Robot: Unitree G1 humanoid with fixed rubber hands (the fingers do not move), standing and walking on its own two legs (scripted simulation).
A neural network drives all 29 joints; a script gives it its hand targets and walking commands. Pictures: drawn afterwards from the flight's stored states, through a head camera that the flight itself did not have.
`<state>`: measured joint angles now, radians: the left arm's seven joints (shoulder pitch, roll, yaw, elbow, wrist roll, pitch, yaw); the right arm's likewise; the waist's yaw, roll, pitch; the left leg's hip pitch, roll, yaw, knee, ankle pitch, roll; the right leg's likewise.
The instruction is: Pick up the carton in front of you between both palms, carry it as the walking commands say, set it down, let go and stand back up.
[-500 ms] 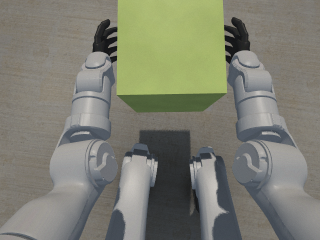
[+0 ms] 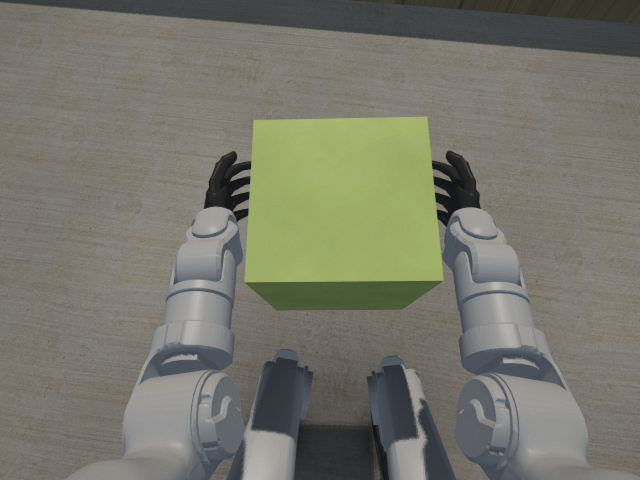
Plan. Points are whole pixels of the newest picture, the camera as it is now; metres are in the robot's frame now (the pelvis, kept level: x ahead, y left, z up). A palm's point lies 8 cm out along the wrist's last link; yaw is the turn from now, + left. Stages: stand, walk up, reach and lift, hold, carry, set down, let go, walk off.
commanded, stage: reach and lift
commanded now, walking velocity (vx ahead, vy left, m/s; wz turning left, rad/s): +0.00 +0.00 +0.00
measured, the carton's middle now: (339, 229) +0.45 +0.01 -0.12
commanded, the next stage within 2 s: hold in 1.82 s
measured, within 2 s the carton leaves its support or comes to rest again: neither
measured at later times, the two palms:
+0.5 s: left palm (177, 197) +0.39 +0.16 +0.11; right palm (536, 204) +0.39 -0.14 +0.11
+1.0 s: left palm (107, 182) +0.35 +0.15 +0.21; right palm out of the picture +0.35 -0.15 +0.21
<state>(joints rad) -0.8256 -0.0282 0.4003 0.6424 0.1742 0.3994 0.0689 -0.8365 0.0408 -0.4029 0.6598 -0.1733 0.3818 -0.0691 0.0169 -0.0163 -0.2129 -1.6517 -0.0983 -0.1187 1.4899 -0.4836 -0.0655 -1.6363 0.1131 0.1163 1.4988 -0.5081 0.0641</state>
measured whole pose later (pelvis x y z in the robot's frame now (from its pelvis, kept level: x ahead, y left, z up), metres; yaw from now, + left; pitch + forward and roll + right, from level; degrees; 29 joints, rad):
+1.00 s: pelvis +0.06 +0.00 +0.19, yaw +0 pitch -3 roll +0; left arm -0.29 -0.16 0.28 0.42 0.28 0.62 0.02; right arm -0.29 0.16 -0.29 0.42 -0.28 0.60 0.00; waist 0.00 0.00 -0.04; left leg -0.21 -0.04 -0.15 0.50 -0.23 -0.02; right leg -0.20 0.04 0.15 0.50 -0.25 0.02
